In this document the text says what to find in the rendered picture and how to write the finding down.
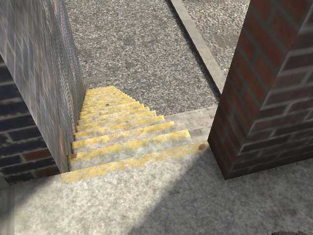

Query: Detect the stairs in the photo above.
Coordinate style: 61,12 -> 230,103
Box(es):
67,86 -> 193,172

